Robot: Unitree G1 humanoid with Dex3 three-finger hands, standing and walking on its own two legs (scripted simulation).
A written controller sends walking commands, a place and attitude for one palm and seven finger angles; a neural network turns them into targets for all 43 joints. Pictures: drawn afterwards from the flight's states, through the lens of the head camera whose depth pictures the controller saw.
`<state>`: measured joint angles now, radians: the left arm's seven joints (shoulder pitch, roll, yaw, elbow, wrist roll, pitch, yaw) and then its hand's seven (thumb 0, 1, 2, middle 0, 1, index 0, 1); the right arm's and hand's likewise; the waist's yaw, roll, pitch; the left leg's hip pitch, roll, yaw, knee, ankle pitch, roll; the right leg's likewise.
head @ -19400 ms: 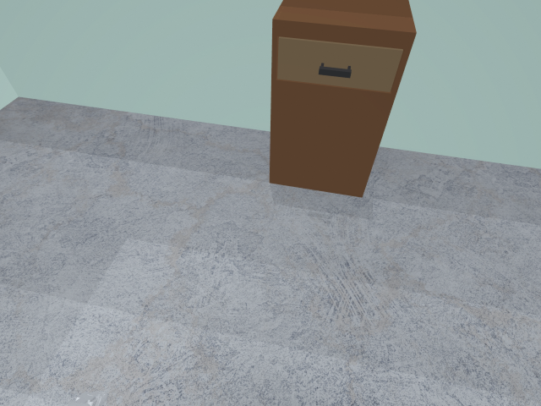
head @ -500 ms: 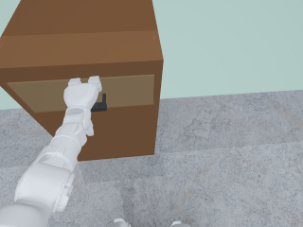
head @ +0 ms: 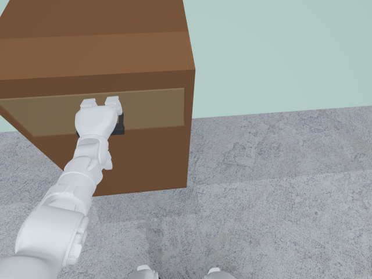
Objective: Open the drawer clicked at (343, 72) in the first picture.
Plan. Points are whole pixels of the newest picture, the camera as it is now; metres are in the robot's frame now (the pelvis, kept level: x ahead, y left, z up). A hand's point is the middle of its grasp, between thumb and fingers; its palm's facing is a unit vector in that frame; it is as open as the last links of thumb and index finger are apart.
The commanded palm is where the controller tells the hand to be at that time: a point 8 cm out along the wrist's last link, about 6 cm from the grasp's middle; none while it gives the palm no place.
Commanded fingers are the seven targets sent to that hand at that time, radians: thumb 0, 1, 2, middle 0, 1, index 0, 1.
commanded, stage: lower the fingers behind the handle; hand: left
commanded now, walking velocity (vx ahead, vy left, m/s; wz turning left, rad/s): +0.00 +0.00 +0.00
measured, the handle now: (101, 123) +0.51 +0.19 -0.04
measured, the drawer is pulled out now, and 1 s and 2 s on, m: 0.00 0.00 0.01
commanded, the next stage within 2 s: close the thumb around the handle in 1.24 s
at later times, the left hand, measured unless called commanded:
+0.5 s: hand (103, 142) +0.46 +0.19 -0.05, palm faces -0.07 -0.03 -1.00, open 13.8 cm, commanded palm +0.45 +0.18 +0.01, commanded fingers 0.00 -0.50 0.30 -0.30 -1.20 -0.30 -1.20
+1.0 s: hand (105, 143) +0.47 +0.19 -0.07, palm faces -0.06 -0.02 -1.00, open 13.8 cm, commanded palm +0.45 +0.18 -0.02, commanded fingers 0.00 -0.50 0.30 -0.30 -1.20 -0.30 -1.20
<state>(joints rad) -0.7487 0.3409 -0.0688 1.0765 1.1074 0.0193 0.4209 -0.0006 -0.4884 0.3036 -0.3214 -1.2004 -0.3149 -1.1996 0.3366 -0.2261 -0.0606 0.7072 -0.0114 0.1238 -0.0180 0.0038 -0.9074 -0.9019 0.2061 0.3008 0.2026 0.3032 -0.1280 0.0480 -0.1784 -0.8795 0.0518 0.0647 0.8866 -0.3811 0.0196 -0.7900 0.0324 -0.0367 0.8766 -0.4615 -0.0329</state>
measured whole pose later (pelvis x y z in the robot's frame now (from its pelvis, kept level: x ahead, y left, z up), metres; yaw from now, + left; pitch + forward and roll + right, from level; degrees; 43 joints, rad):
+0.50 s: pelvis -0.01 +0.01 -0.02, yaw +0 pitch +25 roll -2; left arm -0.78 0.34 -0.09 1.12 1.11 0.05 0.48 0.00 -0.49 0.30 -0.32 -1.20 -0.32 -1.21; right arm 0.32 -0.22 -0.07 0.73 -0.03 0.11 0.00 0.00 -0.91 -0.90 0.21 0.30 0.20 0.30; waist -0.13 0.06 -0.20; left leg -1.03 0.05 0.05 1.02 -0.42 0.03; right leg -0.93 0.03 -0.05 1.00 -0.50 -0.03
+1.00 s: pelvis -0.02 +0.01 -0.04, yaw -1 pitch +27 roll -3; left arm -0.84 0.37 -0.09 1.14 1.11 0.07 0.48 0.00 -0.49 0.30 -0.31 -1.20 -0.32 -1.21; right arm 0.34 -0.22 -0.05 0.72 -0.03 0.10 0.00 0.00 -0.91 -0.90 0.21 0.30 0.20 0.30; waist -0.16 0.06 -0.20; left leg -1.15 0.06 0.05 1.11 -0.44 0.04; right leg -1.04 0.03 -0.05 1.09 -0.52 -0.02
